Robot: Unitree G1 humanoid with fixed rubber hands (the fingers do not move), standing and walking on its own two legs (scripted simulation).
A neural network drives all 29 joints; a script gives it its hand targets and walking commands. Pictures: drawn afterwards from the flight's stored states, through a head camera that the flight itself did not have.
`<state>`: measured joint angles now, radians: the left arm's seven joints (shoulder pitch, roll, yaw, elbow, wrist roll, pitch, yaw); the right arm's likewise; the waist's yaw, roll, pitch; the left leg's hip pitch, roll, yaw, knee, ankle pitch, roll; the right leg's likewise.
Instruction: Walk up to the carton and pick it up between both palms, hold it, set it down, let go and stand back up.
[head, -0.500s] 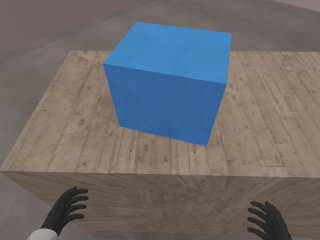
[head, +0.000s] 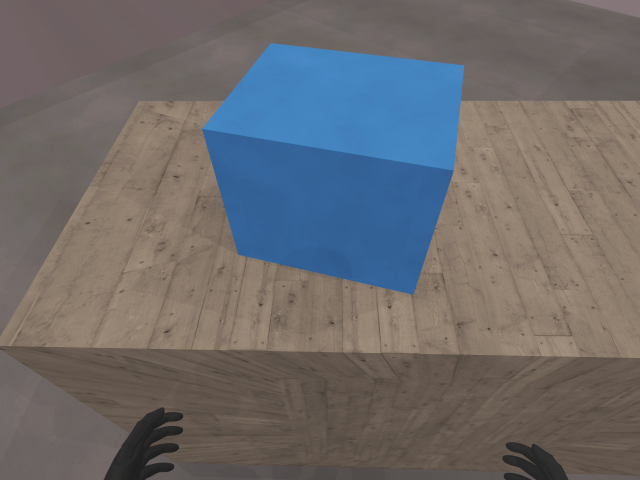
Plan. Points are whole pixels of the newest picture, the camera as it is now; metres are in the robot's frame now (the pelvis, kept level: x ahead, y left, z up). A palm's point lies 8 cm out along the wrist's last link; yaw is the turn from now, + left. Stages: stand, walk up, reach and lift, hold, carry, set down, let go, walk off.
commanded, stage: set down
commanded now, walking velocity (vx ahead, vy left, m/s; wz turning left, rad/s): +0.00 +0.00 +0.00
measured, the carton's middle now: (341, 168) +0.51 +0.01 +0.11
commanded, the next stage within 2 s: let go in 0.72 s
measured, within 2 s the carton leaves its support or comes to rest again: neither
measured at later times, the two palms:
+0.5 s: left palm out of the picture +0.15 +0.24 -0.06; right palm out of the picture +0.13 -0.24 -0.08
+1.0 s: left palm out of the picture +0.15 +0.24 -0.06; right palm out of the picture +0.14 -0.24 -0.09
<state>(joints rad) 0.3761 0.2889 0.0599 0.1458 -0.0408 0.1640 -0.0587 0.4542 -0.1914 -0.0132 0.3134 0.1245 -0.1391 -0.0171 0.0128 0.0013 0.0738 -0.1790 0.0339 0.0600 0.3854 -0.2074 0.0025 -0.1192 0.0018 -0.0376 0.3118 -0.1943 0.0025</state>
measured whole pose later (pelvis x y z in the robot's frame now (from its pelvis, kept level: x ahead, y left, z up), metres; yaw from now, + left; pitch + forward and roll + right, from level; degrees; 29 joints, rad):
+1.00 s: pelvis +0.00 -0.01 +0.00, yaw +0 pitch -1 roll +0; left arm 0.27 0.26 0.01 0.37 -0.01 0.13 -0.01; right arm 0.22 -0.21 -0.01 0.72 0.07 -0.25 0.03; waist 0.01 0.01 0.05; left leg -0.16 0.03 0.06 0.39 -0.21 0.00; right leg -0.12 0.00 -0.04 0.34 -0.22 0.00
